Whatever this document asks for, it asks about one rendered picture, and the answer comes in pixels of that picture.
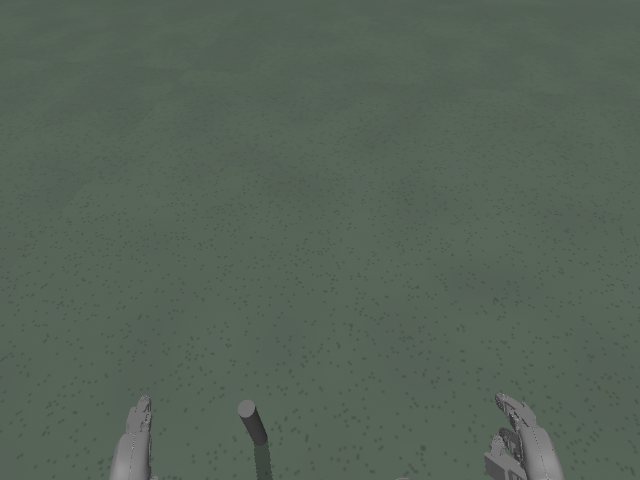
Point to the left robot hand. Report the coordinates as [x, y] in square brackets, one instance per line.
[132, 454]

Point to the can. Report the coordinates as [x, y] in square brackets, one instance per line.
[252, 422]

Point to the right robot hand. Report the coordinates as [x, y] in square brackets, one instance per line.
[535, 456]

